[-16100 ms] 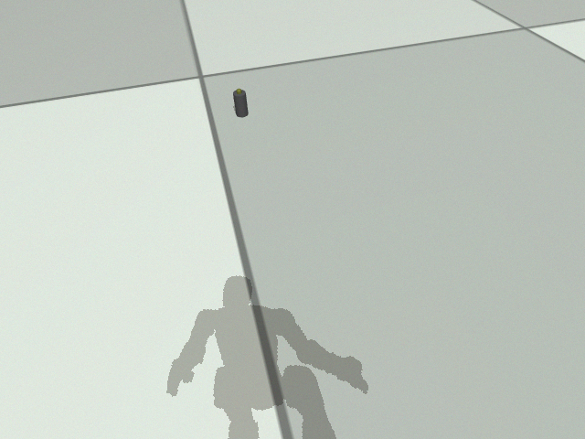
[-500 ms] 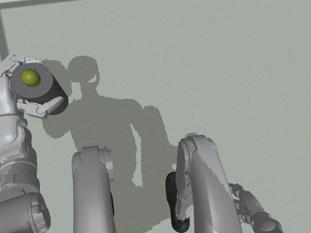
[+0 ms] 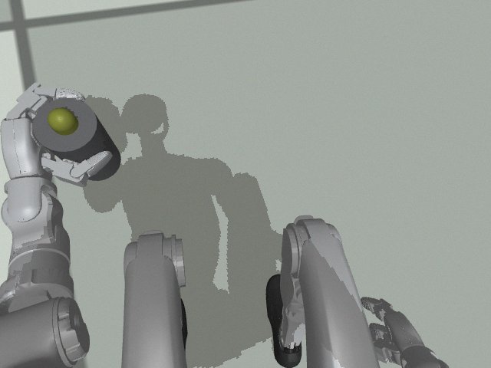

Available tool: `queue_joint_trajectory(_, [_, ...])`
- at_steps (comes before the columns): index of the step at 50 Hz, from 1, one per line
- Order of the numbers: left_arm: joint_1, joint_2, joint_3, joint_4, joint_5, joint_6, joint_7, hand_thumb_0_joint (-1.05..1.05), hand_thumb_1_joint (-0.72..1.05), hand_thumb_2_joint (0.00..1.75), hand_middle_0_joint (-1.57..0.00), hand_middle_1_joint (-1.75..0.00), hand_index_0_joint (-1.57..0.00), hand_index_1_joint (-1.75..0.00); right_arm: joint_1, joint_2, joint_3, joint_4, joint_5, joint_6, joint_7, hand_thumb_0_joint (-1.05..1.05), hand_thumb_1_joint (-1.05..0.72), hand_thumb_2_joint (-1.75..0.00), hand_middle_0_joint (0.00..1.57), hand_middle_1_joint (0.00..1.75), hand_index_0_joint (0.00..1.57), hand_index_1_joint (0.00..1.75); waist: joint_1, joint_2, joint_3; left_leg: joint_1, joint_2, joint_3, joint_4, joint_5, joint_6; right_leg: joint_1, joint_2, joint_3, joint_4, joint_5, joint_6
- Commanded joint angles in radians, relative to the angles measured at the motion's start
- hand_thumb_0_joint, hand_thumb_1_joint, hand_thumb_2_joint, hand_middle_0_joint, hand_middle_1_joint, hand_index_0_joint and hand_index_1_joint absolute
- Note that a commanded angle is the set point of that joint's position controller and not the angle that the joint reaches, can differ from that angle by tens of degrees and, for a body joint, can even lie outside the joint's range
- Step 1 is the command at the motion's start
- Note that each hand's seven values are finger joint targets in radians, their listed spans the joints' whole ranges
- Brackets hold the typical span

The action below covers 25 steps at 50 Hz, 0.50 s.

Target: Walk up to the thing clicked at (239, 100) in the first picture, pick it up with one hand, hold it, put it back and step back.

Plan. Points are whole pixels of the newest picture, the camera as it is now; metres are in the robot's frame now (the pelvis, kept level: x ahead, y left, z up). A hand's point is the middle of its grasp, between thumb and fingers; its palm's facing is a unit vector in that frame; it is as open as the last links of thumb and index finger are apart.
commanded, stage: settle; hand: left
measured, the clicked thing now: (81, 141) +0.46 +0.24 -0.04
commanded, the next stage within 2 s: lift in 0.12 s
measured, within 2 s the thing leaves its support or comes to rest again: neither
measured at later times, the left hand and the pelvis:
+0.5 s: hand (71, 129) +0.45 +0.23 +0.01, palm faces +0.14 -0.99 -0.03, open 10.6 cm; pelvis +0.00 +0.00 +0.02, yaw +1 degrees
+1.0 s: hand (18, 97) +0.41 +0.22 +0.14, palm faces +0.14 -0.99 -0.04, open 10.6 cm; pelvis +0.02 +0.00 +0.13, yaw +2 degrees
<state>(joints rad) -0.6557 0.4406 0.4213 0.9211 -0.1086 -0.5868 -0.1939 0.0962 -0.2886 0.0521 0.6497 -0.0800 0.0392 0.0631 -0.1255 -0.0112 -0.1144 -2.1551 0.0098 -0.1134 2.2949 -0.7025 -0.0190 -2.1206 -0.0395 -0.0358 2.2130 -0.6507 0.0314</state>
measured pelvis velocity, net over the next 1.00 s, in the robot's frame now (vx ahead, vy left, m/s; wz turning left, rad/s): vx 0.02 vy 0.00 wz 0.04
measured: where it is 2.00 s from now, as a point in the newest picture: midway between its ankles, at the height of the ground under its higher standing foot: (230, 347)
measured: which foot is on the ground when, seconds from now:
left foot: down 0.00-1.00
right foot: down 0.00-1.00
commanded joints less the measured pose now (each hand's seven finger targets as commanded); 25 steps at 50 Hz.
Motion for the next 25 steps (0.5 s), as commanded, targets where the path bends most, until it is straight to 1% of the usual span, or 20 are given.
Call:
queue_joint_trajectory(1, [-0.306,0.204,0.036,-0.193,-0.010,-0.074,0.002,0.00,0.04,1.29,-1.27,-1.41,-1.27,-1.44,0.127,-0.217,-0.080,-0.056,0.005,-0.017,-0.016,0.00,-0.90,-0.90,0.20,0.30,0.20,0.30,-0.002,0.186,-0.638,0.437,-0.013,0.062,-0.302,0.136,0.036,0.346,0.034,-0.063,-0.214,0.137,-0.069])
queue_joint_trajectory(2, [-0.316,0.192,0.029,-0.189,-0.014,-0.072,0.004,0.00,0.02,1.29,-1.28,-1.41,-1.28,-1.44,0.124,-0.211,-0.074,-0.050,0.007,-0.018,-0.016,0.00,-0.90,-0.90,0.20,0.30,0.20,0.30,0.000,0.181,-0.623,0.438,-0.013,0.063,-0.305,0.131,0.037,0.337,0.033,-0.062,-0.217,0.133,-0.070])
queue_joint_trajectory(3, [-0.317,0.203,0.044,-0.184,-0.015,-0.073,0.007,0.00,0.03,1.29,-1.28,-1.41,-1.27,-1.44,0.126,-0.217,-0.081,-0.057,0.008,-0.019,-0.016,0.00,-0.90,-0.90,0.20,0.30,0.20,0.30,-0.008,0.174,-0.617,0.431,-0.013,0.062,-0.306,0.119,0.038,0.328,0.034,-0.062,-0.222,0.123,-0.068])
queue_joint_trajectory(4, [-0.324,0.184,0.035,-0.192,-0.023,-0.076,0.004,0.00,0.05,1.31,-1.28,-1.42,-1.28,-1.44,0.129,-0.214,-0.076,-0.049,0.007,-0.018,-0.015,0.00,-0.90,-0.90,0.20,0.30,0.20,0.30,-0.010,0.180,-0.612,0.432,-0.014,0.062,-0.307,0.121,0.037,0.333,0.032,-0.062,-0.220,0.127,-0.069])
queue_joint_trajectory(7, [-0.330,0.213,0.044,-0.195,-0.006,-0.080,0.012,0.00,0.02,1.31,-1.28,-1.42,-1.27,-1.45,0.134,-0.209,-0.082,-0.051,0.003,-0.019,-0.015,0.00,-0.90,-0.90,0.20,0.30,0.20,0.30,-0.001,0.163,-0.645,0.416,-0.016,0.077,-0.297,0.134,0.041,0.379,0.034,-0.052,-0.233,0.135,-0.066])
queue_joint_trajectory(8, [-0.315,0.204,0.043,-0.170,-0.006,-0.079,0.013,0.00,0.01,1.31,-1.28,-1.42,-1.27,-1.45,0.136,-0.206,-0.079,-0.049,0.006,-0.019,-0.015,0.00,-0.90,-0.90,0.20,0.30,0.20,0.30,0.003,0.156,-0.633,0.415,-0.017,0.076,-0.305,0.132,0.041,0.373,0.033,-0.053,-0.232,0.129,-0.067])
queue_joint_trajectory(9, [-0.322,0.197,0.040,-0.182,-0.006,-0.080,0.010,0.00,0.02,1.31,-1.27,-1.42,-1.27,-1.44,0.144,-0.206,-0.081,-0.046,0.004,-0.018,-0.014,0.00,-0.90,-0.90,0.20,0.30,0.20,0.30,-0.004,0.166,-0.644,0.423,-0.016,0.077,-0.305,0.142,0.040,0.379,0.032,-0.053,-0.231,0.140,-0.067])
queue_joint_trajectory(10, [-0.323,0.190,0.036,-0.179,-0.009,-0.077,0.007,0.00,0.03,1.31,-1.27,-1.42,-1.27,-1.44,0.145,-0.203,-0.080,-0.047,0.003,-0.018,-0.014,0.00,-0.90,-0.90,0.20,0.30,0.20,0.30,0.001,0.167,-0.663,0.434,-0.017,0.079,-0.304,0.150,0.040,0.389,0.033,-0.050,-0.234,0.149,-0.067])
queue_joint_trajectory(11, [-0.326,0.193,0.033,-0.176,-0.004,-0.075,0.006,0.00,0.03,1.30,-1.25,-1.40,-1.25,-1.42,0.148,-0.208,-0.084,-0.049,0.004,-0.019,-0.015,0.00,-0.90,-0.90,0.20,0.30,0.20,0.30,-0.006,0.167,-0.667,0.438,-0.015,0.080,-0.304,0.151,0.040,0.389,0.032,-0.050,-0.236,0.150,-0.066])
queue_joint_trajectory(12, [-0.345,0.199,0.039,-0.189,-0.004,-0.076,0.008,0.00,0.06,1.22,-1.30,-1.43,-1.33,-1.41,0.154,-0.208,-0.086,-0.043,0.003,-0.017,-0.016,0.00,-0.94,-0.90,0.20,0.30,0.20,0.30,-0.007,0.165,-0.674,0.435,-0.016,0.079,-0.304,0.154,0.040,0.396,0.032,-0.050,-0.236,0.154,-0.065])
queue_joint_trajectory(13, [-0.328,0.219,0.056,-0.187,-0.004,-0.074,0.011,0.00,-0.01,1.19,-1.30,-1.44,-1.33,-1.43,0.153,-0.207,-0.086,-0.048,0.005,-0.017,-0.016,0.00,-0.94,-0.91,0.20,0.30,0.20,0.30,0.007,0.155,-0.685,0.431,-0.018,0.084,-0.304,0.155,0.041,0.411,0.032,-0.045,-0.242,0.152,-0.065])
queue_joint_trajectory(14, [-0.324,0.202,0.041,-0.183,-0.006,-0.072,0.006,0.00,-0.03,1.19,-1.30,-1.45,-1.33,-1.43,0.154,-0.203,-0.084,-0.045,0.005,-0.017,-0.017,0.00,-0.94,-0.91,0.20,0.30,0.20,0.30,0.008,0.159,-0.682,0.432,-0.018,0.086,-0.306,0.160,0.041,0.417,0.032,-0.044,-0.242,0.156,-0.065])
queue_joint_trajectory(15, [-0.334,0.215,0.051,-0.203,-0.010,-0.075,0.004,0.00,-0.05,1.19,-1.30,-1.45,-1.33,-1.44,0.145,-0.204,-0.088,-0.052,0.007,-0.018,-0.018,0.00,-0.95,-0.91,0.20,0.30,0.20,0.30,0.009,0.155,-0.685,0.424,-0.018,0.088,-0.311,0.140,0.044,0.422,0.033,-0.042,-0.252,0.140,-0.064])
queue_joint_trajectory(16, [-0.336,0.206,0.042,-0.216,-0.013,-0.075,0.000,0.00,-0.03,1.20,-1.31,-1.46,-1.34,-1.45,0.149,-0.202,-0.091,-0.054,0.007,-0.019,-0.019,0.00,-0.94,-0.91,0.20,0.30,0.20,0.30,0.006,0.149,-0.694,0.420,-0.020,0.091,-0.316,0.127,0.045,0.440,0.033,-0.040,-0.262,0.129,-0.063])
queue_joint_trajectory(17, [-0.319,0.207,0.044,-0.205,-0.016,-0.071,-0.006,0.00,-0.02,1.19,-1.31,-1.45,-1.34,-1.44,0.146,-0.208,-0.093,-0.054,0.014,-0.020,-0.021,0.00,-0.94,-0.90,0.20,0.30,0.20,0.30,0.010,0.151,-0.663,0.429,-0.019,0.086,-0.334,0.108,0.044,0.409,0.032,-0.045,-0.265,0.109,-0.066])
queue_joint_trajectory(18, [-0.337,0.211,0.042,-0.240,-0.019,-0.072,-0.012,0.00,0.00,1.19,-1.29,-1.44,-1.32,-1.43,0.150,-0.205,-0.093,-0.051,0.014,-0.021,-0.021,0.00,-0.94,-0.90,0.20,0.30,0.20,0.30,0.011,0.177,-0.679,0.441,-0.019,0.088,-0.340,0.108,0.043,0.418,0.032,-0.043,-0.267,0.110,-0.067])
queue_joint_trajectory(19, [-0.309,0.219,0.052,-0.222,-0.020,-0.066,-0.018,0.00,0.00,1.19,-1.29,-1.44,-1.32,-1.43,0.152,-0.205,-0.095,-0.056,0.017,-0.022,-0.022,0.00,-0.94,-0.90,0.20,0.30,0.20,0.30,0.015,0.157,-0.691,0.447,-0.018,0.091,-0.340,0.118,0.044,0.441,0.033,-0.041,-0.276,0.118,-0.065])
queue_joint_trajectory(21, [-0.276,0.178,0.020,-0.214,-0.032,-0.056,-0.035,0.00,0.01,1.18,-1.30,-1.44,-1.33,-1.42,0.143,-0.202,-0.094,-0.068,0.026,-0.024,-0.026,0.00,-0.94,-0.90,0.20,0.30,0.20,0.30,0.006,0.156,-0.693,0.463,-0.018,0.083,-0.353,0.133,0.042,0.432,0.031,-0.043,-0.277,0.130,-0.068])
queue_joint_trajectory(23, [-0.322,0.214,0.042,-0.294,-0.042,-0.051,-0.037,0.00,-0.02,1.18,-1.29,-1.43,-1.33,-1.42,0.155,-0.202,-0.100,-0.066,0.031,-0.026,-0.032,0.00,-0.94,-0.90,0.20,0.30,0.20,0.30,0.020,0.157,-0.709,0.471,-0.018,0.093,-0.361,0.135,0.046,0.473,0.029,-0.032,-0.302,0.135,-0.066])
queue_joint_trajectory(25, [-0.257,0.180,0.031,-0.263,-0.050,-0.028,-0.035,0.00,-0.04,1.19,-1.29,-1.43,-1.32,-1.42,0.140,-0.199,-0.100,-0.086,0.039,-0.030,-0.035,0.00,-0.94,-0.90,0.20,0.30,0.20,0.30,0.027,0.144,-0.696,0.493,-0.016,0.083,-0.391,0.117,0.045,0.458,0.031,-0.036,-0.319,0.116,-0.068])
